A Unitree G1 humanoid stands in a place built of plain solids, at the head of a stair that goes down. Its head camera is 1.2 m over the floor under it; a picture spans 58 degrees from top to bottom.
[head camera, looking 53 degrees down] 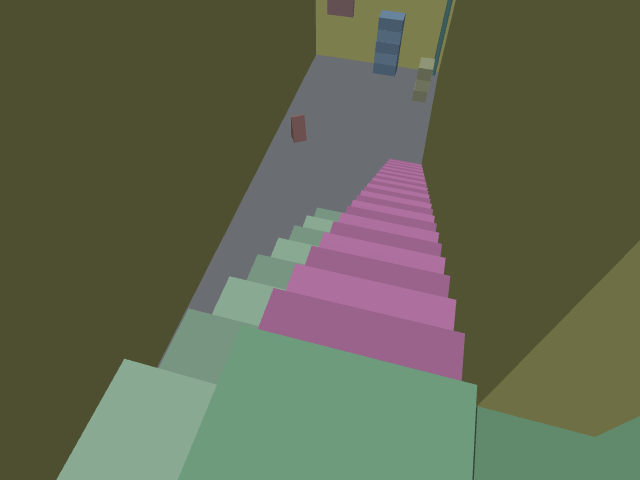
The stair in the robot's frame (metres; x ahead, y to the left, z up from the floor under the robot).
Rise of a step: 0.20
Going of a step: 0.25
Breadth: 0.70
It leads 15 degrees to the right of straight ahead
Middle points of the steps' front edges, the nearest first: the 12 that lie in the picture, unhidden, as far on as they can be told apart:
0.49 -0.10 0.00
0.74 -0.17 -0.19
0.98 -0.23 -0.39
1.22 -0.30 -0.58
1.46 -0.36 -0.78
1.70 -0.43 -0.98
1.94 -0.49 -1.17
2.18 -0.56 -1.37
2.43 -0.62 -1.56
2.67 -0.69 -1.76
2.91 -0.75 -1.95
3.15 -0.82 -2.15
